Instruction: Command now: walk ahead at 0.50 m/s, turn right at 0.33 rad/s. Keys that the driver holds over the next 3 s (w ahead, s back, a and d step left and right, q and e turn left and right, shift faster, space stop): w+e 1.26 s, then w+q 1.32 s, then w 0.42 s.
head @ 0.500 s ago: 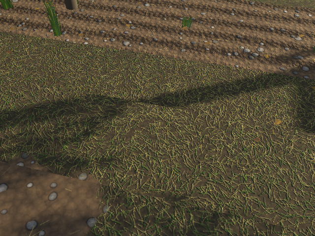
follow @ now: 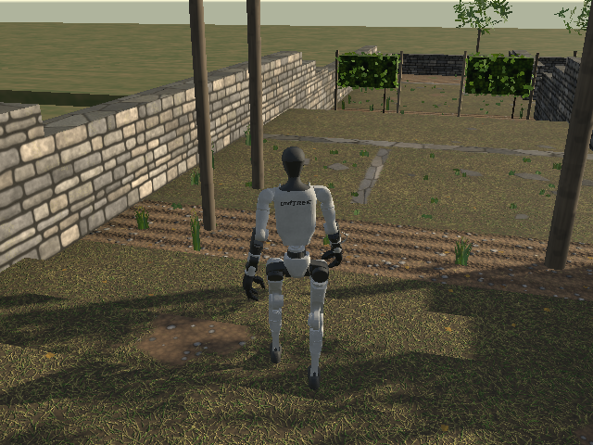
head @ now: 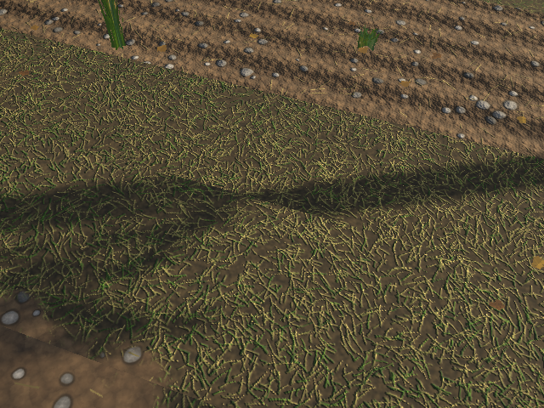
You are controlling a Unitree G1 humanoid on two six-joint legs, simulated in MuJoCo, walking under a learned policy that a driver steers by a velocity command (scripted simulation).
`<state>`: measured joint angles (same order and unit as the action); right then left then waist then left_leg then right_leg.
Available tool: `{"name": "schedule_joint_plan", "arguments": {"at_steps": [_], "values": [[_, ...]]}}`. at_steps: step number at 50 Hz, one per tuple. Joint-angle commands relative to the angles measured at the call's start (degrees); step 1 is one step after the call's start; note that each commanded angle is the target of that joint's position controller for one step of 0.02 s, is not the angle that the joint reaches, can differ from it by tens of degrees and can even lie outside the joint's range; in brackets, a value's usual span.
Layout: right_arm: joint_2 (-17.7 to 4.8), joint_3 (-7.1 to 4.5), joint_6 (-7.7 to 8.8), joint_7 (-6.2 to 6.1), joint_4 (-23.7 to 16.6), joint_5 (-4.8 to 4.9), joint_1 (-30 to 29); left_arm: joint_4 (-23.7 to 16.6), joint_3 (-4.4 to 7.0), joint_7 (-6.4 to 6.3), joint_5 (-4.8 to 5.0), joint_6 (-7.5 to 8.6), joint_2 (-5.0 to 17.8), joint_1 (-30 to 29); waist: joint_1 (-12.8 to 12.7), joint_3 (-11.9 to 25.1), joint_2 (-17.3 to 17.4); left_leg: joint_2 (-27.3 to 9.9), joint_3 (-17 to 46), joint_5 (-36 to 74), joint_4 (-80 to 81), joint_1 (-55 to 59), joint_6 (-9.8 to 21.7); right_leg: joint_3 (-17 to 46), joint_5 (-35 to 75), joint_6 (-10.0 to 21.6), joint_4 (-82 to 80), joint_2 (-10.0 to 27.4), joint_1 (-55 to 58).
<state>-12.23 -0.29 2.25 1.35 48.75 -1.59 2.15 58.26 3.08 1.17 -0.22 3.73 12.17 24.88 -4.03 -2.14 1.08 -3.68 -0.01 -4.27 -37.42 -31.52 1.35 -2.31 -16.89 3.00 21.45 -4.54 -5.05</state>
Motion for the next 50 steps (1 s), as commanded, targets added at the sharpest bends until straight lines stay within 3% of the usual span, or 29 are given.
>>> {"name": "schedule_joint_plan", "arguments": {"at_steps": [1, 2, 3, 4, 5, 6, 7, 10, 13, 17, 18, 20, 21, 22, 23, 24, 25, 26, 27, 28, 29, 30, 31, 32, 35, 36, 39, 42, 50], "values": [[-5.66, -1.65, 0.85, -0.46, -1.85, -0.23, 3.5, -3.61, 1.95, -0.61, -0.39, -0.17, 9.75, -1.14, 4.54, -1.34, -3.74, 1.95, -1.31, -4.89, 5.81, 12.41, -0.07, 14.89, 15.18, 7.84, -4.4, 16.05, -7.02], [-6.47, -2.18, 1.46, -0.84, -0.45, -0.64, 8.39, -3.65, 1.99, -0.87, -0.47, -0.3, 9.62, -1.01, 6.67, -0.1, -2.64, 2.64, -1.07, -6.4, 8.83, 19.18, 0.41, 14.2, 15.77, 6.89, 1.34, 14.07, -8.54], [-9.89, -3.38, 2.59, -1.71, 1.54, -1.52, 16.89, -4.43, 1.53, -0.95, -0.45, -0.02, 7.48, -0.76, 9.9, 4.63, 2.58, -2.62, 5.75, -10.58, 12.4, 29.63, 2.27, 10.57, 14.77, 5.44, 14.92, 9.86, -12.39], [-16.18, -4.84, 2.88, -2.42, 1.82, -2.09, 24.05, -6.83, 0.46, -0.92, 0.63, 0.43, 1.82, 2.25, 10.16, 12.91, 13.96, -18.76, 25.22, -15.02, 16.37, 44.93, 7.18, 2.56, -5.47, 2.81, 35.43, 1.91, -25.83], [-15.59, -5.15, 1.7, -2.65, 2.26, -0.25, 23.79, -7.26, 1.5, -1.2, 0.07, -0.27, 5.9, 1.27, 10.1, 13.33, 14.05, -22.76, 37.32, -21.92, 22.37, 43.83, 10.62, 3.03, -16.68, 2.94, 44.73, 0.36, -35.55], [-11.42, -4.12, 1.36, -2.64, 1.16, -0.1, 19.88, -7.1, 2.15, -1.15, -0.62, -1.04, 7.87, -1.87, 8.9, 6.22, 5.86, -19.92, 31.12, -25.24, 22.87, 38.66, 9.89, 5.96, -12.71, 3.44, 48.67, 4.08, -37.84], [-8.49, -3.48, 1.62, -2.44, 0.38, -0.17, 15.49, -7.62, 2.08, -0.58, -0.55, -1.24, 6.79, -4.23, 7.45, 1.91, 3.57, -17.26, 23.93, -19.92, 24.13, 32.8, 8.58, 6.06, -7.28, 3.23, 47.56, 6.12, -36.95], [-5.28, -2.9, 2.82, -2.64, 0.56, 0.39, 13.04, -7.5, 2.26, 0.22, -1.43, -3.26, 5.15, -4.19, 3.63, -0.23, 5.09, -12.49, 9.77, -1.84, 25.99, 24.89, 5.62, 5.59, -1.04, 1.2, 43.24, 8.68, -30.31], [-6.53, -3.54, 4.11, -2.55, 1.72, 1.04, 15.01, -9.34, 2.16, 0.53, -1.2, -4.52, 4.2, -7.79, 2.47, -0.05, 4.01, -11.51, 1.95, 10.92, 26.27, 24.41, 5.94, 4.44, 4.78, -0.13, 38.36, 8.32, -30.0], [-7.4, -3.72, 4.11, -2.7, 2.34, 1.49, 14.83, -13.54, 0.96, 1.48, -1.16, -4.24, 2.89, -16.66, 3.43, -0.61, 5.39, -8.66, -6.4, 13.0, 27.47, 22.53, 5.59, 0.51, 14.66, 0.17, 22.72, 7.21, -25.27], [-8.04, -4.0, 3.96, -2.66, 3.01, 1.02, 16.19, -13.84, 0.67, 1.68, -1.79, -4.52, 2.92, -17.28, 4.12, 0.57, 5.79, -9.22, -7.98, 16.3, 26.0, 22.77, 6.02, -1.29, 15.07, 0.4, 24.42, 6.56, -22.98], [-8.24, -4.14, 3.53, -2.46, 3.3, 0.62, 17.5, -15.06, 0.56, 1.97, -1.66, -4.77, 3.91, -19.09, 4.61, 0.3, 4.82, -10.41, -9.13, 16.44, 24.54, 24.83, 6.31, -1.8, 12.84, 1.34, 22.22, 6.91, -22.72], [-8.71, -4.35, 3.96, -2.48, 3.02, -0.62, 18.3, -13.79, 1.43, 2.01, -2.57, -4.95, 6.04, -16.23, 3.95, 3.14, 4.35, -13.02, -8.76, 22.49, 20.19, 28.38, 7.22, -2.62, 19.76, 2.79, 32.1, 7.09, -22.94], [-8.68, -4.26, 3.89, -2.38, 2.64, -0.42, 18.13, -14.11, 1.67, 1.89, -2.67, -4.9, 6.7, -15.8, 3.09, 3.3, 3.0, -13.98, -9.25, 23.96, 17.21, 30.26, 6.94, -0.05, 16.91, 3.89, 31.76, 8.43, -24.88], [-9.25, -4.31, 2.76, -2.34, 2.42, 0.47, 17.07, -16.08, 1.03, 2.04, -1.57, -4.79, 5.52, -19.37, 3.84, -0.91, 3.51, -13.56, -10.28, 20.58, 19.03, 28.35, 5.82, -0.42, 0.62, 4.0, 20.25, 7.64, -24.45], [-10.67, -4.85, 2.58, -2.74, 2.69, -0.24, 17.42, -15.14, 1.43, 2.01, -2.78, -5.14, 6.73, -17.52, 3.48, 0.25, 4.21, -14.57, -10.24, 33.06, 14.94, 30.22, 5.79, -2.86, 3.37, 5.2, 24.7, 6.35, -20.14], [-11.51, -4.91, 2.05, -2.87, 2.61, -0.07, 16.83, -14.58, 1.64, 1.8, -2.56, -5.17, 6.92, -15.1, 2.2, 1.68, 4.37, -14.48, -11.41, 39.2, 10.35, 31.06, 5.02, -3.38, -0.14, 6.4, 22.6, 4.88, -17.23], [-12.59, -5.37, 0.95, -2.52, 3.25, 0.74, 19.61, -13.6, 2.21, 1.57, -1.79, -5.08, 7.06, -12.17, 2.59, 3.92, 5.04, -12.79, -12.15, 37.95, 3.06, 32.38, 5.32, -5.71, -10.29, 7.05, 16.94, 1.05, -13.45], [-12.99, -5.64, 0.28, -2.42, 3.43, 0.85, 19.85, -11.21, 2.93, 1.0, -2.41, -4.33, 8.27, -4.79, -1.4, 7.0, 1.41, -11.61, -13.57, 34.56, -10.58, 28.59, 4.11, -4.9, -6.15, 8.77, 10.37, -0.57, -3.68], [-9.84, -5.03, -0.09, -2.43, 1.82, 0.37, 19.76, -9.67, 4.47, 0.27, -2.56, -3.43, 13.89, 0.88, -2.94, 9.78, -10.03, -7.79, -14.05, 6.93, -29.62, 13.09, 1.68, 13.85, -4.12, 12.07, 3.44, 11.4, 9.05], [-6.45, -4.62, 0.56, -1.2, -2.96, -0.23, 17.93, -12.19, 4.96, 0.42, -0.03, -2.87, 18.82, -2.03, 0.3, 10.57, -19.78, 5.69, -7.22, -28.91, -42.76, -12.06, -2.06, 45.98, 6.21, 22.53, -5.14, 23.3, 20.33], [-10.68, -5.21, 1.15, -1.03, -3.3, -1.02, 11.98, -11.43, 4.44, 0.11, 0.89, -3.04, 16.16, -0.69, -1.78, 5.21, -7.78, 1.04, 1.14, -25.79, -39.61, -16.29, -1.87, 39.38, 13.0, 22.4, -5.07, 23.15, 16.17], [-10.6, -5.44, 1.66, -0.89, -3.36, 0.57, 10.82, -11.37, 3.95, -0.34, 0.63, -2.91, 14.43, -3.03, -0.01, 0.91, -5.72, -0.69, 1.93, -21.86, -36.65, -14.07, -2.07, 32.81, 20.05, 21.28, -3.61, 21.96, 10.37], [-10.41, -5.54, 1.73, -1.33, -2.16, 1.04, 12.18, -11.77, 3.29, -0.65, 0.43, -2.72, 12.18, -6.08, 2.73, -1.45, -1.91, -2.77, 2.33, -18.97, -31.1, -9.68, -2.54, 26.25, 25.88, 18.48, -3.32, 19.36, 4.01], [-8.65, -5.24, -1.14, -0.89, -1.46, -1.25, 12.98, -11.76, 2.2, -1.22, 0.34, -1.72, 10.68, -7.73, 4.77, -0.12, -2.32, -1.96, 0.33, -15.48, -22.38, -0.64, -4.27, 18.91, 30.42, 15.29, -5.84, 14.29, -2.27], [-8.11, -5.17, -1.65, -0.53, -1.29, -1.23, 13.08, -11.51, 2.38, -1.02, -0.81, -1.07, 11.59, -6.49, 4.38, 0.42, -1.87, -1.67, -0.12, -10.33, -22.63, -1.21, -3.66, 17.84, 30.85, 15.46, -5.55, 14.07, -1.82], [-9.51, -5.83, -1.56, -0.46, -4.87, -0.69, 2.71, -8.11, 2.41, -1.82, 0.2, 0.4, 12.78, 0.95, 1.62, -1.16, -2.92, -2.07, 3.46, -0.47, -14.78, -11.52, -3.04, 20.52, 23.22, 12.44, -6.25, 12.9, 5.17], [-8.04, -5.08, -1.19, 0.84, -5.94, -1.04, -1.56, -8.21, 2.06, -2.47, -0.04, 0.36, 11.67, -0.95, 1.25, -1.65, -4.3, 0.23, 1.84, 14.63, -3.94, -6.32, -3.18, 18.69, 13.43, 11.36, -4.24, 8.99, -1.8], [-7.95, -3.77, 0.43, 1.7, -11.01, -0.49, -9.3, -9.39, 1.69, -4.27, -2.24, -0.5, 12.26, 4.77, -3.48, -3.54, -5.08, 1.37, 4.98, 18.68, 5.88, -6.14, -1.73, 27.38, 7.64, 10.59, 12.74, 8.0, -1.11]]}}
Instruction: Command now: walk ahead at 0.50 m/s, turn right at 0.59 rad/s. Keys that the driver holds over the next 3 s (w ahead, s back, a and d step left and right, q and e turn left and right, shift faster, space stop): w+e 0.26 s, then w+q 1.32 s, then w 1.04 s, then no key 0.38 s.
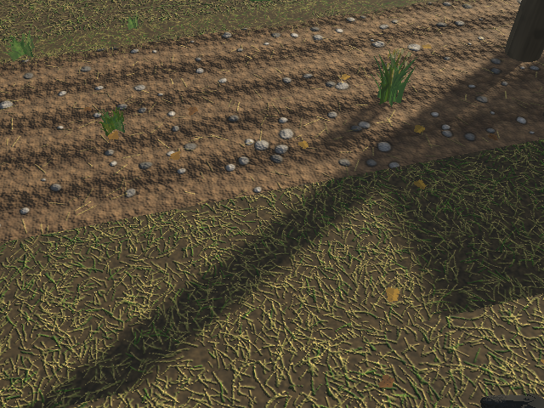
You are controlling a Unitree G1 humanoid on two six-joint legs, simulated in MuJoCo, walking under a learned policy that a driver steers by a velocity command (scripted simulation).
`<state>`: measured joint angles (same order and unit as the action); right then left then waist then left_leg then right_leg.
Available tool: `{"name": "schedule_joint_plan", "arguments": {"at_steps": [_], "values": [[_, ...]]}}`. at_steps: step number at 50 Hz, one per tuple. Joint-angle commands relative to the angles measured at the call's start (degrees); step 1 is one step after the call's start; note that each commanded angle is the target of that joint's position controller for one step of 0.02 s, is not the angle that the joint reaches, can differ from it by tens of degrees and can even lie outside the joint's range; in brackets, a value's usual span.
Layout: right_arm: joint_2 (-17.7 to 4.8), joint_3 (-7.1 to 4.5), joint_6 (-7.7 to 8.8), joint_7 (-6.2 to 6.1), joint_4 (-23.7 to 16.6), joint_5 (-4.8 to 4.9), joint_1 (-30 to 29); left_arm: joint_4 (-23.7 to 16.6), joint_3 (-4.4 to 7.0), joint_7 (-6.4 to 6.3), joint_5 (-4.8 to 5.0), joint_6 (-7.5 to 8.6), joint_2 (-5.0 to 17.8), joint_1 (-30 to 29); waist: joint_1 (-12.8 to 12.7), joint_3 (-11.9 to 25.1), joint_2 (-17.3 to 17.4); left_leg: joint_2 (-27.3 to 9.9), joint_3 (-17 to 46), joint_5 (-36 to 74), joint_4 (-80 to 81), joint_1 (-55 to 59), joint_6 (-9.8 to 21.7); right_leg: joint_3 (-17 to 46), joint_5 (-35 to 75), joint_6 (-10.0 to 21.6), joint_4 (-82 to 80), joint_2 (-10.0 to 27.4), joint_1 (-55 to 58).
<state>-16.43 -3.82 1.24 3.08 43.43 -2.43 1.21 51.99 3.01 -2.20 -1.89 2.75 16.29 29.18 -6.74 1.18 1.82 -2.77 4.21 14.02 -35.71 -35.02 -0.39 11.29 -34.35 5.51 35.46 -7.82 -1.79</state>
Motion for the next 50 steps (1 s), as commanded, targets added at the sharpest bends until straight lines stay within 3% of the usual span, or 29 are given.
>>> {"name": "schedule_joint_plan", "arguments": {"at_steps": [1, 3, 4, 5, 6, 7, 8, 9, 10, 11, 13, 14, 17, 20, 24, 27, 28, 29, 30, 31, 33, 35, 40, 43, 45, 46, 48, 49, 50], "values": [[-3.54, -0.21, 1.99, -0.26, -5.56, 1.03, -7.85, -3.49, 1.7, -1.33, -0.63, 0.44, 7.87, 0.3, -0.67, -7.32, -5.62, 0.02, 1.53, 1.29, 8.26, 0.42, -0.31, 14.39, 24.85, 7.1, 0.12, 10.7, -4.42], [-3.56, -0.39, 3.12, -1.29, -3.2, 2.05, -1.13, -3.08, 1.53, -1.84, -0.94, 0.12, 6.95, -0.09, 1.65, -5.96, -4.07, -2.32, 3.39, 8.22, 18.88, 10.62, -0.13, 12.83, 26.25, 5.08, 9.02, 7.69, -2.83], [-4.64, -1.05, 3.26, -2.16, -0.67, 2.3, 5.49, -2.36, 1.51, -1.71, -0.93, -0.14, 6.91, 0.21, 4.19, -3.0, -2.51, -1.96, 1.81, 11.18, 21.2, 17.43, -0.37, 11.37, 28.51, 4.7, 17.94, 5.77, -1.72], [-5.68, -1.72, 3.22, -2.94, 2.43, 1.57, 15.39, -1.9, 1.88, -1.13, 0.25, -0.34, 8.09, -0.26, 9.3, 0.96, 0.29, -1.44, -0.9, 15.7, 24.08, 29.83, -0.58, 7.48, 29.93, 3.74, 31.73, 3.26, -5.56], [-8.44, -2.79, 2.9, -3.05, 5.71, 0.61, 24.11, -1.87, 1.84, -0.3, 1.35, -0.49, 6.05, -0.15, 12.3, 4.12, 4.8, -4.7, 1.26, 15.32, 18.02, 45.89, 0.42, 3.54, 12.33, 2.29, 48.67, 0.54, -19.13], [-9.58, -2.21, 3.42, -2.12, 5.52, -0.98, 28.71, -2.33, 1.28, -0.15, 3.74, -0.22, 1.76, 5.58, 9.72, 11.94, 10.3, -14.22, 5.96, 42.36, -4.04, 62.55, 1.36, 0.62, -15.11, 0.5, 69.69, -3.23, -34.71], [-8.97, -2.2, 3.6, -1.01, 4.99, -0.12, 30.27, -3.2, 1.07, -1.42, 5.0, -0.15, 3.28, 9.91, 8.84, 18.88, 12.16, -22.4, 16.12, 44.37, -7.72, 69.85, 4.11, -1.27, -10.44, 0.32, 75.57, 0.6, -45.28], [-10.59, -3.19, 3.66, -1.35, 3.15, 0.92, 25.47, -3.65, 0.67, -1.59, 3.25, -0.44, 5.12, 7.49, 9.38, 19.43, 12.9, -26.0, 23.88, 6.63, 1.88, 63.83, 10.99, -4.4, -2.2, -0.43, 75.91, 3.73, -51.08], [-7.99, -2.76, 3.45, -2.5, 1.96, 0.45, 19.8, -4.67, 0.62, -0.83, 0.7, -1.21, 5.64, 0.71, 8.93, 13.51, 9.51, -24.33, 27.5, -26.68, 13.18, 50.16, 13.9, -8.01, 5.0, -1.07, 73.88, 6.08, -51.53], [-5.07, -1.5, 3.57, -3.28, 1.51, 0.26, 17.6, -6.79, 1.07, 0.43, -1.16, -1.82, 7.46, -6.8, 9.41, 6.14, 5.13, -22.07, 26.36, -34.09, 17.74, 38.16, 14.15, -8.31, 7.92, -0.91, 70.95, 7.84, -50.16], [-4.4, -0.64, 5.46, -3.4, 3.87, 0.05, 14.49, -8.8, 1.21, 2.62, -0.83, -2.79, 5.77, -14.96, 5.71, -6.63, 1.6, -18.13, 16.18, -19.25, 21.47, 18.23, 10.21, -2.08, 18.11, -2.24, 47.36, 10.99, -42.4], [-4.58, -0.61, 5.88, -3.24, 5.35, 0.54, 15.43, -9.11, 0.58, 3.51, -0.49, -3.23, 3.3, -15.54, 4.83, -8.36, 4.31, -13.74, 10.25, -16.6, 24.12, 12.74, 9.65, -3.83, 20.62, -3.17, 39.16, 10.24, -37.37], [-2.16, 0.17, 6.11, -2.28, 7.53, 1.42, 17.67, -6.69, -0.53, 4.47, -0.47, -2.45, 0.13, -12.31, 3.34, -2.32, 8.41, -10.93, 4.38, -0.93, 22.84, 17.48, 11.36, -4.97, 27.87, -2.92, 25.59, 8.2, -31.67], [-1.47, 0.45, 4.45, -1.7, 7.82, 2.66, 18.79, -8.42, -1.84, 5.24, -0.5, -1.53, -0.74, -22.5, 5.57, -2.1, 4.97, -8.29, 0.42, -1.91, 24.56, 19.79, 10.37, -12.18, 32.61, -2.12, 9.61, 9.29, -26.43], [-4.9, -0.1, 2.9, -2.12, 10.11, 1.98, 26.51, -10.76, -2.54, 4.66, 0.02, -0.97, -0.16, -31.68, 9.02, -4.59, 1.83, -9.84, 4.24, -2.84, 22.85, 28.84, 10.82, -13.91, 27.46, -2.43, -0.17, 8.11, -26.72], [-6.34, -0.47, 2.03, -2.54, 10.5, 1.58, 27.47, -8.92, -1.92, 3.49, 0.03, 0.49, 1.61, -26.18, 6.38, -2.16, 2.3, -9.37, 5.19, 2.75, 14.93, 31.66, 9.71, -14.22, 24.41, -1.62, -8.97, 5.79, -15.71], [-5.42, -0.29, 1.98, -2.44, 10.32, 2.16, 27.31, -6.4, -1.02, 2.78, -0.73, 1.32, 3.78, -18.35, 3.29, 1.97, 0.34, -6.56, 2.66, 2.87, 5.89, 27.7, 8.42, -11.73, 26.14, -0.06, -11.43, 7.42, -3.35], [-2.91, 0.41, 2.37, -2.27, 7.62, 2.83, 25.78, -4.96, 0.36, 1.9, -2.04, 1.96, 8.58, -7.91, -0.94, 9.84, -6.04, -2.86, -0.6, -11.41, -9.99, 17.32, 6.81, 1.39, 21.93, 3.17, -12.13, 20.27, 11.73], [3.23, 1.66, 2.2, -2.48, 6.17, 3.72, 31.05, -4.66, 1.6, 1.34, -1.44, 1.03, 12.92, -6.49, 1.42, 14.79, -16.23, 4.68, -5.93, -46.48, -26.16, 0.14, 5.27, 20.29, 20.18, 8.95, -16.81, 34.55, 21.81], [-4.07, -0.35, 1.14, -3.28, 7.06, 2.15, 27.82, -5.03, 1.22, 1.39, 0.21, 0.27, 9.23, -8.28, 0.76, 9.43, -7.76, 2.7, -2.33, -46.0, -31.47, -4.39, 5.75, 20.31, 14.45, 9.17, -18.35, 33.03, 15.05], [-2.52, -0.71, 0.71, -2.55, 6.1, 1.88, 23.16, -5.52, -0.29, 1.75, 0.51, 0.65, 2.98, -15.24, 4.09, -1.58, -6.44, -0.76, -0.92, -37.33, -29.66, -3.63, 5.47, 6.79, 20.02, 6.13, -22.82, 26.79, 2.98], [-1.36, -0.95, -0.58, -1.85, 6.35, 0.89, 23.38, -5.01, -0.47, 1.25, 0.66, 1.53, 1.24, -16.94, 7.02, -3.91, -8.3, -2.09, -1.11, -33.8, -26.77, 0.65, 4.09, -1.66, 28.52, 3.25, -24.61, 23.16, -3.23], [-0.03, -1.05, -2.04, -0.68, 2.48, 1.1, 15.02, -3.22, 0.58, 0.87, 1.31, 3.14, 3.12, -14.49, 8.2, -5.08, -6.26, -2.23, -2.2, -24.21, -19.42, -1.07, 2.24, -11.29, 38.9, 3.49, -26.42, 22.15, -5.65], [1.29, 0.13, -2.01, 0.62, -0.31, 0.41, 9.34, -2.25, 1.05, 0.9, 1.07, 3.43, 4.44, -13.87, 7.15, -4.12, -8.18, -0.08, -6.99, -15.2, -11.85, 6.67, 2.59, -18.62, 44.26, 2.49, -23.97, 19.85, -9.78], [-0.5, -0.09, -2.11, 0.92, -0.69, 0.72, 8.86, -2.91, 1.38, 1.01, 0.5, 3.38, 5.22, -14.15, 7.15, -2.33, -7.37, 1.65, -10.26, -11.73, -11.96, 11.99, 3.65, -21.2, 44.36, 2.04, -21.27, 19.71, -11.09], [-1.74, -0.63, -2.52, 0.75, -0.04, -0.11, 10.99, -2.94, 1.61, 1.03, -0.02, 3.69, 6.17, -13.66, 8.21, -0.58, -7.75, 0.29, -8.24, -9.68, -18.12, 11.84, 5.11, -20.18, 50.04, 2.38, -17.28, 23.05, -8.52], [-3.54, -1.11, -3.06, -0.08, -0.26, -0.61, 12.4, -3.81, 1.78, 1.2, 0.51, 3.36, 6.47, -14.61, 9.39, -0.48, -5.73, 1.05, -8.57, -18.79, -16.17, 12.95, 7.64, -22.07, 58.24, 1.29, -10.94, 23.65, -6.82], [-3.13, -0.89, -3.03, -0.31, -1.13, 0.29, 10.81, -3.73, 1.99, 1.23, 0.84, 2.54, 7.47, -13.05, 7.97, -1.93, -6.67, 4.4, -11.98, -32.3, -10.28, 14.64, 8.01, -23.25, 59.72, 1.15, -8.62, 22.16, -6.73], [-3.52, -1.15, -3.0, -0.38, -0.71, 0.17, 12.8, -3.02, 2.28, 0.99, 0.42, 1.72, 8.49, -10.91, 8.61, -1.92, -6.92, 6.54, -13.45, -36.51, -8.43, 18.8, 8.9, -23.45, 64.47, 1.32, -1.85, 22.47, -6.2]]}}
Over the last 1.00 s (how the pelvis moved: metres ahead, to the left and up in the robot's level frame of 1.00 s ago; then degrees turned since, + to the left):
0.46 -0.10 -0.04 -35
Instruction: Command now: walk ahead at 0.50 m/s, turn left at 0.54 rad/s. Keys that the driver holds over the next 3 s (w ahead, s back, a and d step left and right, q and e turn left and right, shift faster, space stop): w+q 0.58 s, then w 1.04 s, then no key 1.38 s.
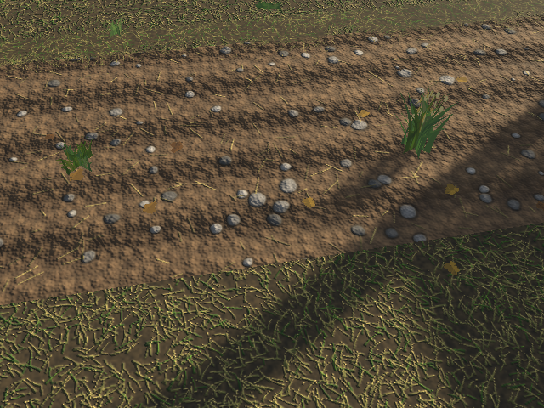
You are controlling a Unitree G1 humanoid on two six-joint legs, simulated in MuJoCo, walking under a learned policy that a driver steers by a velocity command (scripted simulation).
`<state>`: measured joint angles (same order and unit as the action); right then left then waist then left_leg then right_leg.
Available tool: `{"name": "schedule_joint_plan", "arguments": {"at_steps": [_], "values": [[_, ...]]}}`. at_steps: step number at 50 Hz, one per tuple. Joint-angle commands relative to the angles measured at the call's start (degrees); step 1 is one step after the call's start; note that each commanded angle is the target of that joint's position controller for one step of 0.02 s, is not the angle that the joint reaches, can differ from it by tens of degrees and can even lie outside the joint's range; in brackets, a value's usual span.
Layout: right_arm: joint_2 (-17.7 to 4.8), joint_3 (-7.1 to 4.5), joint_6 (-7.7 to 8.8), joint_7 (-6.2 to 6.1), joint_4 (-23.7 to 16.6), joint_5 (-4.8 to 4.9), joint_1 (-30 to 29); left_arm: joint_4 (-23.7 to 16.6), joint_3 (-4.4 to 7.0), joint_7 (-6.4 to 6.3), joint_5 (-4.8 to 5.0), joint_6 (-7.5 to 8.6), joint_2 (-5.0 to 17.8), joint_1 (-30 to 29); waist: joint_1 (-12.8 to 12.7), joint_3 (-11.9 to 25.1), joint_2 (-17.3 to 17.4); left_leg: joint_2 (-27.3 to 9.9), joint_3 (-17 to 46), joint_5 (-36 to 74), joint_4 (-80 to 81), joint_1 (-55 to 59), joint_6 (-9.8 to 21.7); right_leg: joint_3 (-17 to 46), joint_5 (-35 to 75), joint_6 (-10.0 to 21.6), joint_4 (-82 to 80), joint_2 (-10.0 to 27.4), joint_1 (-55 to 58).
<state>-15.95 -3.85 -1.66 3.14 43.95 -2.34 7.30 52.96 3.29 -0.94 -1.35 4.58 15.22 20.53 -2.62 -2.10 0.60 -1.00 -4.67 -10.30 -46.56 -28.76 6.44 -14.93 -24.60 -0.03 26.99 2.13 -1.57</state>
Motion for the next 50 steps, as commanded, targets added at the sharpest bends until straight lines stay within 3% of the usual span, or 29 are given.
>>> {"name": "schedule_joint_plan", "arguments": {"at_steps": [1, 2, 3, 4, 5, 6, 9, 11, 14, 16, 17, 19, 23, 28, 30, 31, 32, 33, 34, 35, 36, 37, 38, 39, 40, 43, 44, 47, 50], "values": [[-4.83, -1.81, 0.31, -0.55, -0.33, -0.16, 12.74, -3.14, 2.22, -0.49, -0.14, -1.3, 10.41, -0.91, 7.72, 3.71, -4.91, 5.21, -0.26, -18.41, 11.75, 17.83, 3.61, 3.87, 52.41, 6.08, 17.53, 13.7, -5.92], [-9.0, -3.11, 1.2, -1.29, 1.44, -0.43, 19.43, -3.89, 1.83, -0.51, -0.36, -2.1, 8.17, -0.36, 10.5, 6.97, 5.25, -2.02, 13.01, -16.25, 20.77, 27.11, 6.36, 2.21, 36.93, 3.8, 37.76, 10.3, -14.26], [-14.52, -3.14, 2.01, -1.34, -0.81, 0.75, 15.4, -7.07, 0.29, 0.64, -1.16, -1.83, 0.6, 3.88, 2.47, 8.59, 15.33, -16.61, 41.19, 0.19, 23.88, 39.11, 13.33, 7.64, -9.41, 0.64, 52.64, -0.31, -36.44], [-14.82, -3.66, 1.99, -1.53, -0.91, 3.0, 18.22, -9.72, 1.28, 0.98, -1.92, -1.22, 6.67, -5.26, 8.92, 8.67, 8.89, -18.32, 49.05, 1.99, 31.57, 38.16, 18.3, 15.54, -6.91, -0.39, 52.27, -1.64, -44.95], [-12.86, -3.14, 2.2, -1.83, 0.02, 2.56, 16.3, -10.51, 1.92, 1.13, -0.47, -1.0, 8.2, -8.69, 6.74, 1.5, 4.13, -17.48, 40.66, 5.36, 30.26, 33.03, 17.13, 17.62, -1.97, -0.21, 48.48, 1.55, -45.66], [-10.64, -2.53, 2.32, -1.87, -0.21, 2.49, 13.67, -9.6, 2.19, 0.91, 0.29, -1.18, 8.71, -7.92, 4.45, -1.6, 2.05, -14.86, 33.59, 12.2, 29.02, 26.57, 14.64, 17.36, 0.87, -0.3, 43.65, 3.34, -41.63], [-7.08, -1.06, 3.3, -2.55, -1.1, 2.55, 10.81, -7.48, 2.23, 0.97, -1.0, -3.83, 7.47, -6.1, 1.99, -0.63, 1.68, -8.21, 24.53, 17.36, 31.54, 20.62, 10.89, 16.65, 5.55, -1.69, 35.3, 4.0, -32.86], [-8.25, -1.34, 3.85, -3.01, -0.12, 2.48, 13.19, -8.11, 1.59, 1.55, -1.29, -4.72, 4.93, -7.98, 2.2, 0.25, 0.82, -6.58, 21.78, 24.11, 31.92, 21.26, 10.67, 15.1, 9.41, -2.29, 32.32, 2.76, -32.89], [-9.01, -1.54, 4.2, -3.6, 0.73, 1.91, 18.05, -8.93, 1.53, 2.54, -1.53, -4.43, 5.17, -13.18, 4.45, 1.65, 0.21, -6.08, 21.47, 26.11, 30.22, 26.52, 9.52, 14.65, 20.01, -1.02, 30.84, 2.45, -37.93], [-9.34, -1.48, 5.4, -4.16, 3.6, 2.28, 23.27, -11.06, 2.56, 2.12, -0.67, -3.8, 7.67, -19.57, 6.28, -0.75, 1.81, -6.41, 25.31, 17.6, 31.33, 32.96, 8.17, 18.46, 23.28, -1.3, 23.99, 2.61, -46.25], [-8.91, -1.42, 5.79, -4.42, 4.28, 2.64, 22.54, -11.6, 2.31, 2.24, -0.97, -3.32, 7.28, -21.49, 6.02, -2.08, 2.63, -5.21, 24.22, 14.79, 31.51, 30.88, 7.57, 18.81, 27.91, -1.82, 17.79, 2.31, -44.58], [-8.12, -1.1, 5.8, -4.48, 4.36, 1.71, 21.45, -12.09, 1.83, 2.66, -1.18, -3.38, 5.69, -23.68, 7.15, -2.14, 3.39, -3.26, 23.97, 10.08, 29.66, 26.55, 7.67, 17.02, 34.37, -2.09, 13.85, 0.5, -40.23], [-8.31, -0.88, 5.64, -4.68, 3.99, 0.72, 22.98, -14.72, 1.45, 3.76, -1.43, -2.98, 5.76, -27.04, 8.62, -2.74, 3.02, -3.73, 29.11, 6.31, 22.09, 24.76, 8.22, 18.73, 38.54, -0.45, 10.86, 0.11, -39.89], [-8.42, -0.82, 5.1, -5.65, 3.34, -0.06, 21.86, -16.76, 0.62, 3.1, -0.24, -1.03, 4.89, -27.38, 9.49, -4.02, 3.02, -0.5, 31.38, 4.02, 12.5, 24.84, 4.78, 20.74, 41.85, 0.05, -2.36, 0.31, -29.95], [-7.23, -0.47, 4.99, -6.24, 4.92, -0.54, 22.03, -13.29, 1.17, 2.15, 0.51, 0.07, 5.24, -17.23, 6.06, -0.5, 0.55, 3.33, 28.63, 6.87, -0.47, 26.86, 3.42, 20.74, 49.0, 0.12, -11.16, 1.89, -18.55], [-7.69, -0.55, 4.71, -6.38, 5.88, 0.05, 22.67, -9.91, 1.72, 1.34, 0.58, 0.32, 5.85, -8.78, 2.56, 2.81, -1.88, 5.3, 26.65, 9.16, -11.5, 27.55, 2.93, 19.54, 53.16, -0.28, -15.11, 1.87, -10.93], [-8.47, -0.96, 4.27, -6.11, 6.5, 1.52, 22.17, -6.32, 2.59, 0.9, 0.02, 0.26, 7.47, 1.33, -2.3, 6.41, -5.0, 6.66, 22.33, 5.16, -26.45, 20.48, 1.86, 18.56, 57.3, -0.13, -15.84, 3.36, 3.25], [-5.21, -0.73, 4.26, -5.4, 6.73, 2.34, 21.38, -4.3, 3.22, 1.18, -0.35, -0.1, 9.45, 7.63, -4.1, 9.22, -9.15, 12.19, 17.71, -27.33, -45.0, 6.2, 0.46, 22.36, 59.53, 0.85, -7.77, 8.18, 16.0], [-1.2, 0.08, 4.14, -5.89, 6.9, 4.61, 33.26, -4.06, 2.38, 2.38, -1.8, 0.49, 10.49, 10.39, 3.03, 16.1, -14.83, 11.4, 17.54, -37.31, -58.26, -8.64, -1.04, 28.8, 90.35, 2.46, 15.15, 18.0, 32.32], [-4.41, 0.44, 4.26, -6.59, 7.53, 4.67, 33.73, -5.45, 2.37, 3.01, -0.52, 0.42, 8.62, 9.93, 1.22, 21.38, -14.51, 7.73, 15.43, -30.97, -58.69, -18.07, -1.95, 36.31, 83.58, 7.31, 14.47, 21.45, 37.06], [-5.98, 0.69, 3.55, -6.23, 6.89, 2.82, 28.79, -6.15, 3.7, 2.23, 0.06, 0.3, 10.89, 5.54, 0.26, 19.49, -17.21, 5.7, 11.6, -24.46, -61.0, -24.71, -2.2, 45.11, 39.81, 15.16, 2.75, 24.39, 29.09], [-8.04, 0.26, 3.06, -5.41, 6.07, -0.19, 20.52, -7.98, 2.13, 1.49, -0.36, 0.06, 4.96, -0.06, 0.57, 12.65, -3.38, 3.12, 9.63, -17.19, -55.92, -20.68, -1.91, 43.77, 14.38, 13.73, -7.06, 18.85, 13.44], [-7.93, 0.25, 3.38, -3.75, 3.98, -0.7, 16.95, -8.16, 1.35, 0.96, -0.78, 1.0, 6.3, -2.96, 2.18, 7.26, -7.62, 2.04, 11.65, -11.33, -45.13, -17.37, -2.05, 46.16, 13.33, 15.35, -10.46, 20.36, 2.37], [-7.34, 0.13, 3.49, -3.15, 3.78, -1.46, 10.93, -5.71, 1.27, 0.84, -0.89, 2.01, 5.63, -1.56, 1.85, 0.44, -4.52, 0.79, 14.73, -9.29, -39.65, -15.34, -2.03, 45.03, 24.03, 14.52, -11.18, 19.39, -5.6], [-5.19, 0.55, 3.03, -2.38, 2.73, -0.78, 7.16, -2.99, 0.94, 0.97, -0.13, 2.83, 5.34, 0.23, 3.74, -4.51, -3.08, 0.11, 14.92, -7.48, -28.48, -11.93, -3.29, 37.42, 30.13, 12.34, -13.19, 15.16, -13.22], [-1.5, 1.84, 3.26, -1.06, 3.86, -0.75, 6.93, -0.95, 0.23, 1.49, 0.4, 2.91, 3.38, 0.74, 5.15, 0.68, -8.09, -0.21, 9.44, 1.0, -13.44, -5.13, -4.73, 27.69, 45.35, 11.67, -13.85, 10.02, -11.64], [-0.7, 2.36, 3.55, -0.8, 3.34, -0.19, 5.28, -0.74, 0.0, 1.75, 0.75, 2.47, 2.55, 0.92, 5.14, 1.56, -8.37, -0.66, 7.94, 3.25, -8.67, -3.37, -4.7, 24.73, 48.33, 11.19, -13.96, 8.94, -11.3], [0.66, 3.69, 4.13, -0.32, 1.33, 0.44, -4.91, 0.6, -0.2, 1.89, 1.81, 1.45, 2.28, 4.29, 2.02, 1.04, -6.17, -0.01, 2.77, 9.95, 3.59, 1.6, -3.73, 20.58, 46.95, 8.12, -16.43, 6.79, -10.31], [-0.32, 3.97, 3.82, -0.64, -0.12, 0.56, -11.15, 2.83, -0.16, 1.42, 1.26, 0.51, 3.7, 9.36, -0.06, -0.7, -4.3, 0.21, 2.11, 8.86, 8.8, -1.9, -2.98, 21.85, 45.01, 8.01, -15.98, 8.73, -1.29]]}}
Over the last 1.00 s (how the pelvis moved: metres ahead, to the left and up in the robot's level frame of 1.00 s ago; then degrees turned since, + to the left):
0.49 0.03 -0.12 7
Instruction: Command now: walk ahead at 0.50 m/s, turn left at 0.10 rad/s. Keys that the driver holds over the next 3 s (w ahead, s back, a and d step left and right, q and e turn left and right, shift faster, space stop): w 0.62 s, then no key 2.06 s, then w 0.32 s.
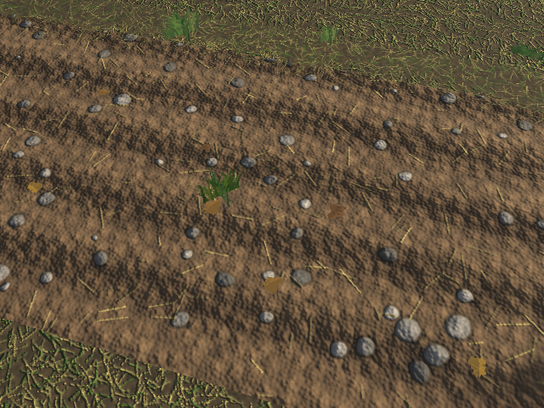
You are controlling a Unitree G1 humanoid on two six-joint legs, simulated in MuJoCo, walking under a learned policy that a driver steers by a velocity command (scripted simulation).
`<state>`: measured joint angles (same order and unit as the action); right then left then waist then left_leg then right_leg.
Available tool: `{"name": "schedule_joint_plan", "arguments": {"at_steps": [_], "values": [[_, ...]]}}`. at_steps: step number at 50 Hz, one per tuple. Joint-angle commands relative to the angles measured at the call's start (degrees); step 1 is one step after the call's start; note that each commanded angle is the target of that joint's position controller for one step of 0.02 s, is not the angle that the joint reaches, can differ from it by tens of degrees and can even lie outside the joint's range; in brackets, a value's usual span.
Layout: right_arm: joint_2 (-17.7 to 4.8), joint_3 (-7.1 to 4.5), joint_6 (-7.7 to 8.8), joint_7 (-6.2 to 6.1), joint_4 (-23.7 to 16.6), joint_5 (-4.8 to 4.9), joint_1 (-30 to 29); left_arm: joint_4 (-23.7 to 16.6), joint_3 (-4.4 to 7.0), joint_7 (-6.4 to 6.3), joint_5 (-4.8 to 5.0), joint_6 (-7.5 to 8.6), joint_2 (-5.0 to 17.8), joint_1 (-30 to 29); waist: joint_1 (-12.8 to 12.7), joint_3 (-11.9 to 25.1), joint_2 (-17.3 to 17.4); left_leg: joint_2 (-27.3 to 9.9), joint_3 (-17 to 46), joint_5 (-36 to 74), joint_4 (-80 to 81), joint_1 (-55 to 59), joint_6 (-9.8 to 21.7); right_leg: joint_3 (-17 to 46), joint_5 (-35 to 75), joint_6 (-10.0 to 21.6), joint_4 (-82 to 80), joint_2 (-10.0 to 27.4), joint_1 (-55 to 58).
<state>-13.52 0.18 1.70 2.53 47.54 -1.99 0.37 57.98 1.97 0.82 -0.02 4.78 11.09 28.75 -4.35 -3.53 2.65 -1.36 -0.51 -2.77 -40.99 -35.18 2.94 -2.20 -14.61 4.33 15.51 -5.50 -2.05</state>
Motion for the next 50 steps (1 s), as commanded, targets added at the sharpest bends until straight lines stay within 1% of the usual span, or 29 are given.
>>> {"name": "schedule_joint_plan", "arguments": {"at_steps": [1, 4, 5, 6, 7, 8, 9, 10, 11, 12, 13, 14, 17, 22, 28, 30, 31, 32, 33, 34, 35, 36, 37, 38, 39, 41, 44, 47, 50], "values": [[-3.01, -0.07, 0.51, -0.18, -4.05, 0.25, -5.59, -1.55, 1.15, -0.52, -0.46, 0.01, 8.13, 2.39, 1.32, 0.36, -5.89, 0.66, -2.12, -0.2, 4.69, 3.29, 0.85, 9.26, 35.51, 4.04, -3.6, 17.11, 2.32], [-3.51, -0.34, 1.12, -0.99, -3.68, 0.24, -4.71, -0.4, 0.98, -1.0, -1.19, -0.65, 8.7, 3.14, 2.22, 1.14, -6.41, 2.6, -3.11, -6.5, 9.67, 8.64, 2.18, 8.23, 42.39, 4.49, 1.79, 17.68, 6.27], [-4.04, -0.75, 1.42, -1.45, -2.31, 0.04, -0.8, -0.11, 0.97, -1.01, -1.07, -0.76, 9.06, 3.01, 3.8, 2.85, -6.48, 4.1, -3.99, -8.01, 12.15, 15.36, 3.05, 7.39, 47.45, 4.17, 6.53, 17.23, 5.45], [-5.48, -1.53, 2.0, -2.06, 0.22, -0.39, 6.99, -0.06, 0.81, -0.95, -0.66, -0.83, 8.93, 2.12, 7.46, 6.24, -5.31, 4.07, -3.28, -5.57, 15.44, 26.68, 4.82, 5.56, 48.12, 3.19, 14.99, 15.8, 1.71], [-9.01, -2.74, 2.5, -2.84, 2.49, -1.39, 16.95, -1.9, 0.46, -0.8, -0.14, -0.6, 8.34, 0.12, 11.43, 12.05, -3.14, -3.88, 5.48, -6.89, 15.0, 42.03, 7.99, 3.89, 36.91, 2.11, 27.22, 14.05, -9.03], [-14.2, -4.3, 2.0, -3.46, 3.2, -2.0, 23.13, -4.09, -0.93, -0.38, 0.98, -0.47, 2.77, 3.68, 11.43, 20.09, 7.91, -21.28, 29.2, -6.83, 17.21, 58.81, 16.03, -1.57, 0.39, -0.34, 48.33, 5.97, -28.58], [-12.29, -4.37, 0.98, -3.04, 3.85, 0.83, 22.17, -3.63, 0.99, -1.0, -0.61, -1.13, 9.32, 1.1, 11.27, 17.64, 3.23, -23.2, 37.22, -9.66, 22.56, 53.43, 17.83, 1.48, -16.07, -0.04, 55.92, 3.5, -35.18], [-9.68, -3.77, 0.84, -2.71, 3.42, 1.65, 16.71, -4.81, 1.51, -1.01, -1.4, -1.22, 9.67, -3.01, 8.79, 7.86, 1.07, -19.94, 29.21, -11.09, 24.42, 45.71, 16.4, 3.78, -12.62, 0.33, 56.4, 6.65, -38.44], [-6.92, -3.21, 1.31, -2.38, 3.17, 1.51, 13.13, -5.32, 1.24, -0.64, -1.42, -1.07, 7.83, -5.31, 7.13, 3.01, 0.17, -17.07, 24.09, -9.34, 27.05, 37.91, 14.41, 4.58, -9.41, 0.09, 52.84, 8.46, -36.99], [-5.37, -2.89, 1.76, -2.39, 3.36, 1.29, 11.26, -5.06, 1.2, -0.42, -1.45, -1.46, 6.51, -5.64, 4.94, -0.3, 0.45, -14.14, 19.63, -7.06, 29.26, 31.59, 11.89, 4.48, -7.54, -0.46, 48.94, 9.86, -33.83], [-4.4, -2.63, 2.29, -2.62, 3.99, 1.42, 10.99, -4.67, 1.17, -0.13, -2.07, -2.1, 5.98, -5.16, 3.41, -1.09, 1.36, -12.0, 16.31, -4.65, 31.1, 27.32, 10.54, 4.22, -6.25, -1.36, 46.6, 10.49, -30.25], [-4.49, -2.7, 2.84, -2.61, 4.58, 1.31, 11.6, -4.16, 1.02, 0.24, -2.35, -2.59, 4.98, -4.48, 2.72, -0.39, 1.34, -11.0, 14.3, -2.14, 31.82, 25.93, 10.34, 3.65, -4.72, -1.95, 45.62, 10.24, -28.02], [-6.46, -3.37, 3.87, -2.66, 6.61, 1.77, 14.95, -6.02, 1.45, 0.82, -2.08, -3.11, 5.32, -9.64, 2.27, -0.04, 0.62, -9.93, 10.74, 1.56, 33.99, 25.91, 10.86, 2.39, 0.97, -3.43, 41.35, 10.87, -29.89], [-6.14, -3.28, 3.86, -2.54, 9.1, 1.6, 20.68, -9.92, 0.9, 1.19, -1.59, -3.08, 4.36, -21.97, 5.0, -2.08, 0.68, -8.06, 6.53, 5.15, 34.97, 27.84, 9.28, 0.53, 11.36, -4.33, 28.39, 11.02, -31.87], [-7.51, -3.47, 3.5, -2.99, 11.54, 0.74, 26.42, -13.3, 0.57, 0.97, -1.39, -2.6, 5.78, -30.39, 7.45, -2.72, 0.97, -10.89, 6.13, 11.85, 31.42, 36.91, 8.47, -0.85, 9.44, -2.06, 18.9, 9.02, -30.8], [-8.11, -3.59, 3.34, -3.33, 12.0, 0.5, 26.03, -13.31, 0.85, 0.6, -1.44, -2.1, 6.57, -28.58, 5.93, -1.96, 1.45, -11.72, 5.67, 19.79, 27.38, 38.69, 7.4, -1.53, 5.28, -0.45, 16.12, 7.54, -26.18], [-8.52, -3.67, 3.29, -3.46, 12.09, 0.57, 25.38, -12.05, 1.24, 0.21, -1.56, -1.75, 7.19, -24.32, 3.83, 0.21, 1.4, -11.11, 4.58, 27.61, 22.07, 38.74, 6.51, -2.33, 3.79, 0.51, 14.09, 5.81, -20.06], [-7.87, -3.42, 3.12, -3.46, 12.35, 0.87, 24.99, -8.81, 1.79, -0.37, -2.15, -1.03, 7.89, -15.33, 0.04, 4.56, -0.79, -8.25, 1.93, 32.62, 11.12, 36.8, 5.0, -2.98, 6.97, 1.82, 9.86, 4.29, -9.07], [-6.14, -2.73, 3.36, -3.45, 11.02, 1.56, 24.76, -6.16, 2.77, -1.13, -3.29, -0.23, 11.18, -5.05, -3.41, 11.65, -3.69, -5.25, -0.11, 21.08, -3.06, 27.49, 3.2, 4.71, 11.42, 4.13, 10.13, 12.22, 5.92], [0.3, -1.3, 3.29, -3.19, 10.38, 4.15, 32.11, -5.34, 4.46, -1.34, -3.59, -0.45, 18.14, -0.22, -1.84, 20.2, -17.46, 4.97, -4.94, -16.34, -25.69, 8.54, -0.26, 29.24, 23.3, 13.26, 7.79, 30.27, 22.11], [-6.0, -3.15, 2.88, -3.82, 11.49, 2.4, 30.29, -5.33, 4.1, -0.92, -0.75, -1.14, 15.94, -2.59, -1.05, 19.72, -9.95, 5.42, 3.09, -27.7, -32.36, 6.43, 0.22, 32.85, 35.78, 14.37, 5.41, 30.47, 16.77], [-5.25, -3.37, 2.77, -3.85, 10.43, 1.97, 26.85, -6.29, 3.02, -0.79, -0.26, -1.0, 12.88, -9.26, 1.95, 12.06, -7.49, 2.92, 4.91, -24.95, -33.0, 5.62, 0.43, 23.01, 41.93, 13.21, 5.78, 28.16, 9.13], [-3.39, -2.97, 2.8, -3.83, 10.2, 1.65, 24.52, -6.59, 1.87, -0.66, -0.52, -0.62, 8.77, -13.05, 3.07, 7.1, -5.37, 1.14, 4.58, -22.48, -30.09, 5.62, 0.24, 16.8, 47.27, 11.38, 4.46, 25.44, 3.15], [-2.9, -3.13, 2.25, -3.71, 10.11, 1.27, 23.17, -6.35, 1.16, -0.83, -0.51, -0.35, 6.62, -14.52, 4.16, 4.49, -6.01, -0.26, 4.15, -20.91, -26.58, 6.56, 0.11, 12.28, 47.73, 8.94, 2.87, 22.51, -0.58], [-2.64, -3.16, 1.4, -3.42, 10.25, 0.62, 23.69, -5.85, 0.59, -1.06, -0.38, -0.21, 5.16, -15.7, 5.64, 3.8, -7.22, -0.64, 3.55, -19.64, -23.75, 9.02, -0.46, 9.09, 47.48, 7.4, 1.36, 20.39, -4.02], [-1.24, -3.15, 0.14, -3.06, 11.12, 0.46, 25.05, -4.75, 0.27, -1.17, -0.76, 0.37, 5.5, -14.06, 6.79, 5.88, -7.1, 0.61, 2.66, -17.22, -21.08, 13.25, -1.2, 6.21, 53.85, 7.37, 1.31, 19.36, -5.8], [0.08, -2.74, -0.92, -3.11, 11.28, 0.6, 23.13, -3.75, -0.1, -1.36, -0.95, 0.55, 6.57, -14.31, 7.99, 6.29, -7.28, 0.45, 1.17, -14.15, -11.98, 15.45, -2.16, 2.49, 53.93, 7.47, 1.21, 17.64, -8.32], [0.0, -2.17, -1.46, -3.67, 10.67, 0.97, 18.06, -2.32, -0.53, -1.51, -1.11, -0.03, 6.49, -12.8, 6.26, 6.34, -9.53, 0.52, -0.4, -10.24, -2.07, 18.64, -2.26, 1.46, 48.46, 6.69, 1.58, 16.34, -9.2], [-0.75, -1.89, -1.8, -4.19, 11.09, 1.16, 15.93, -1.08, -0.73, -1.69, -1.24, -1.0, 6.44, -11.41, 5.16, 5.8, -9.24, 0.34, -0.42, -9.82, 3.32, 21.72, -2.0, 4.08, 35.93, 6.89, 1.49, 17.41, -10.04]]}}
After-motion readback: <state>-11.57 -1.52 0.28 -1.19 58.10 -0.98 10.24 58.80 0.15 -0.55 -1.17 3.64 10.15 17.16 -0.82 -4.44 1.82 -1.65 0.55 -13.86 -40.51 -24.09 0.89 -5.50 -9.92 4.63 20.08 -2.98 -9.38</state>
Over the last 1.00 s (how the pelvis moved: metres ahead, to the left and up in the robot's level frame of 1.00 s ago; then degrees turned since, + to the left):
0.54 0.05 -0.13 26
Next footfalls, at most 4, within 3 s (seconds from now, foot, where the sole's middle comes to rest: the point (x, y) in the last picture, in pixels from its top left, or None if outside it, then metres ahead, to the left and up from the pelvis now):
0.14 left None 0.21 0.09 -0.78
0.66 right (357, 397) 0.48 -0.11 -0.78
1.08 left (276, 371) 0.53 0.08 -0.78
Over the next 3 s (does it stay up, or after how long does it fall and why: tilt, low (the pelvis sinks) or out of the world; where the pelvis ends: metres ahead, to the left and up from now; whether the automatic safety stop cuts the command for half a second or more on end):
stays up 0.54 0.00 -0.01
